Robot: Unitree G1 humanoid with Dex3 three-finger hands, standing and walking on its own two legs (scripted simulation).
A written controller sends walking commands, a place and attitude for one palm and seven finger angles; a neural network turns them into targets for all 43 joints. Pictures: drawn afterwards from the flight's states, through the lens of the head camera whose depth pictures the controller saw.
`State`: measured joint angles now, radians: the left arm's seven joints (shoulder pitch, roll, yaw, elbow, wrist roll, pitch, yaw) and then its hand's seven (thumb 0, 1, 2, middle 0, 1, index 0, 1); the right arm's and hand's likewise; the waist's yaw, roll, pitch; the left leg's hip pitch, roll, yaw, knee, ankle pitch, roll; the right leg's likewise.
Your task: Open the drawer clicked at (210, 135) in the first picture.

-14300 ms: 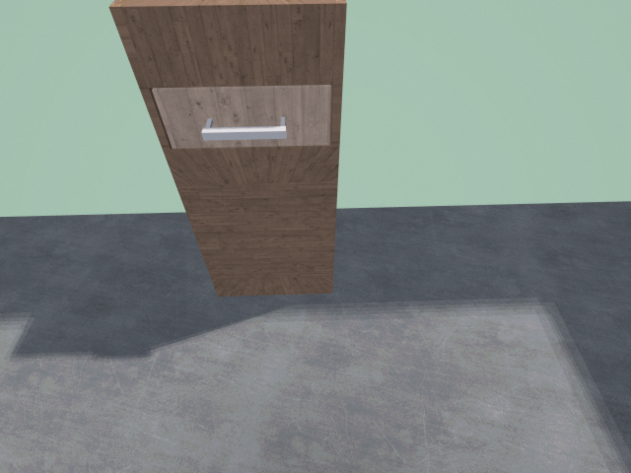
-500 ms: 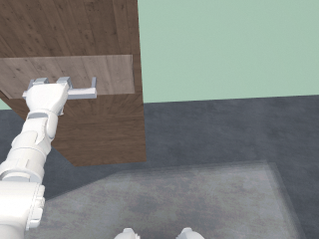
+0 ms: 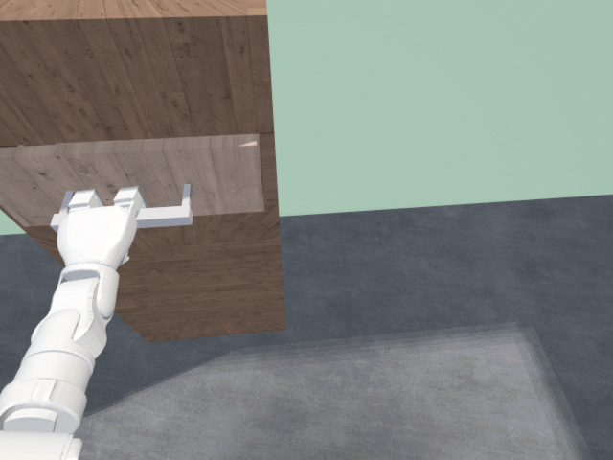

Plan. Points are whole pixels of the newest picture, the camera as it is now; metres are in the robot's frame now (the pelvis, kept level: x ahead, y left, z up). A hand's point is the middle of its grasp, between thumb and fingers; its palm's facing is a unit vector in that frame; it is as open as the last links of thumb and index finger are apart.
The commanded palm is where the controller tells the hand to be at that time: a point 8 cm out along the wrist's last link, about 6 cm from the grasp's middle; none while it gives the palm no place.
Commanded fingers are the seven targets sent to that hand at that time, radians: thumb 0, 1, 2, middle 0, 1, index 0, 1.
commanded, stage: pull the drawer open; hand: left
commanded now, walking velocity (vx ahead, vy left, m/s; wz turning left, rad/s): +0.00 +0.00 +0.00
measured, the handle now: (126, 207) +0.46 +0.27 +0.02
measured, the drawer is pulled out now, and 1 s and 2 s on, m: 0.02 0.04 0.09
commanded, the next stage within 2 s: none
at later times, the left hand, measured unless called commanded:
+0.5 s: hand (113, 268) +0.37 +0.27 +0.00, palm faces -0.03 -0.01 -1.00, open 5.7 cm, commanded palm +0.35 +0.26 +0.05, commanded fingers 0.00 0.90 0.90 -0.40 -1.35 -0.40 -1.35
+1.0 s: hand (113, 267) +0.37 +0.27 +0.00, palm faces -0.05 +0.00 -1.00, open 5.7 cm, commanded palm +0.36 +0.26 +0.05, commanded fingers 0.00 0.90 0.90 -0.40 -1.35 -0.40 -1.35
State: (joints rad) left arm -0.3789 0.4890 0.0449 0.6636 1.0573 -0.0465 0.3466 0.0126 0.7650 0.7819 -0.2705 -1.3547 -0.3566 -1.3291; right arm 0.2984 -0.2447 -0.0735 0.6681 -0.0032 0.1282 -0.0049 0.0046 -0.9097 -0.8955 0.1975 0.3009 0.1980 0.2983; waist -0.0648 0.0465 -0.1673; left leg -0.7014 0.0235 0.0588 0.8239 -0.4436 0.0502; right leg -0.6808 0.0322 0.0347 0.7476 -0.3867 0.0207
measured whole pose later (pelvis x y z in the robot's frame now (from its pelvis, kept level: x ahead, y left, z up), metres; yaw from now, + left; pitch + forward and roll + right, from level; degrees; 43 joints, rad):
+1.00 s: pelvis -0.04 -0.03 -0.01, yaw +2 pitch +18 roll -1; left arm -0.59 0.55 0.05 0.95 1.10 -0.16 0.35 0.00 0.72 0.84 -0.33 -1.33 -0.36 -1.35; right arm 0.33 -0.27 -0.07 0.73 0.00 0.10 -0.06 0.01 -0.91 -0.90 0.20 0.30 0.20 0.30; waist -0.06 0.04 -0.15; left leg -0.80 0.02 0.02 0.88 -0.39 0.02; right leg -0.78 0.03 -0.01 0.84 -0.37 -0.01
